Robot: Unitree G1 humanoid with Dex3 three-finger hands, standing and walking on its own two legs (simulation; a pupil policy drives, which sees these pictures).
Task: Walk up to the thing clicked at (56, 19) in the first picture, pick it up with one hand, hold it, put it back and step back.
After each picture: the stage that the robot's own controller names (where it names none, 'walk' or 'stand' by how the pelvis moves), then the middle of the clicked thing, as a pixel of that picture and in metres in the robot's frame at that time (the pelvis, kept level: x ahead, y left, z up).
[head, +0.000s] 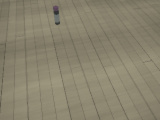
stand; (56, 15) +1.84 +0.32 -0.65
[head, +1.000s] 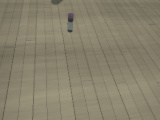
walk; (70, 23) +1.73 +0.13 -0.63
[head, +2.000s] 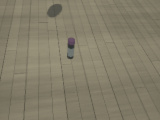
walk; (70, 48) +1.15 +0.05 -0.64
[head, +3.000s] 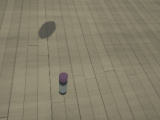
walk; (63, 84) +0.75 +0.10 -0.64
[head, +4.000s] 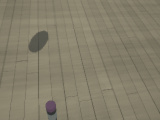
walk; (51, 112) +0.50 +0.18 -0.64
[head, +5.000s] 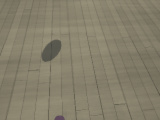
stand; out of the picture +0.41 +0.15 -0.64
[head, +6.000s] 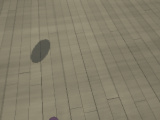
stand; out of the picture +0.39 +0.20 -0.65
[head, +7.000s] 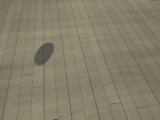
stand; out of the picture +0.40 +0.18 -0.66
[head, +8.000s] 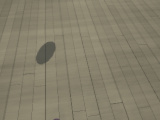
stand; out of the picture +0.40 +0.17 -0.66
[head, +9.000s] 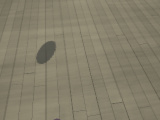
go down; out of the picture +0.39 +0.17 -0.66
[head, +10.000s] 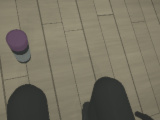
go down; (20, 49) +0.48 +0.18 -0.28
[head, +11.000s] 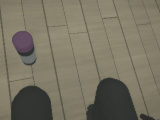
approach; (26, 51) +0.49 +0.18 -0.27
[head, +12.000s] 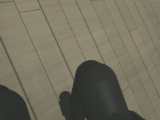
close in; out of the picture +0.48 +0.23 -0.17
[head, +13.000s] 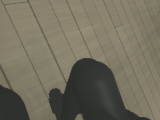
close; out of the picture +0.47 +0.24 -0.17
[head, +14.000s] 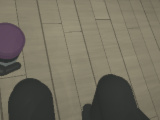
lift; (5, 52) +0.39 +0.24 -0.05
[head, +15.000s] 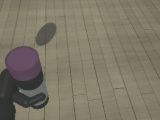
hold; (32, 83) +0.31 +0.16 +0.08
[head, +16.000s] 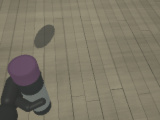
hold; (34, 90) +0.31 +0.16 +0.04
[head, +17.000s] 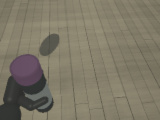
hold; (36, 88) +0.31 +0.16 +0.06
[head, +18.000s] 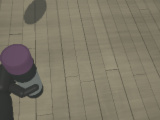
crouch; (27, 76) +0.36 +0.17 +0.00
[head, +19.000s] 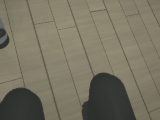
lower; out of the picture +0.51 +0.21 -0.02
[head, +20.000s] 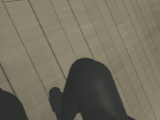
lower; out of the picture +0.48 +0.25 -0.16
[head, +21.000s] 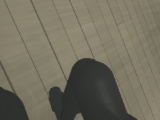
lower; out of the picture +0.47 +0.26 -0.17
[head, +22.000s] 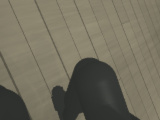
lower; out of the picture +0.47 +0.26 -0.17
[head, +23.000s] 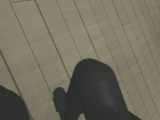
lower; out of the picture +0.46 +0.26 -0.16
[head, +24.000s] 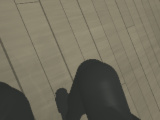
draw back; out of the picture +0.46 +0.23 -0.15
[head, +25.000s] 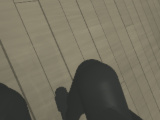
rise; out of the picture +0.47 +0.24 -0.18
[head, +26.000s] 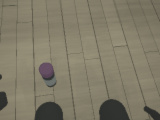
walk; (48, 76) +0.47 +0.16 -0.41
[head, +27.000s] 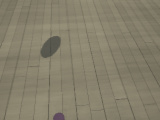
stand; out of the picture +0.42 +0.14 -0.59
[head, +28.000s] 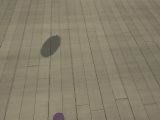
stand; out of the picture +0.42 +0.15 -0.60
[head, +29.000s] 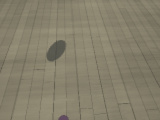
stand; out of the picture +0.43 +0.13 -0.64
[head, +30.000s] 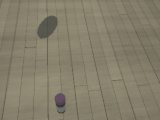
walk; (60, 104) +0.46 +0.11 -0.63
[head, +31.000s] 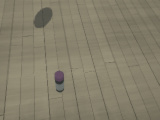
walk; (59, 82) +0.64 +0.14 -0.64
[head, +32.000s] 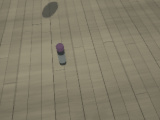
walk; (61, 55) +0.97 +0.24 -0.62
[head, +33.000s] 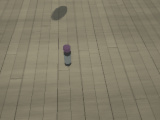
stand; (67, 55) +1.04 +0.16 -0.64
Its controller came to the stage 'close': yes
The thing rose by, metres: 0.70
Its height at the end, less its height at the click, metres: +0.00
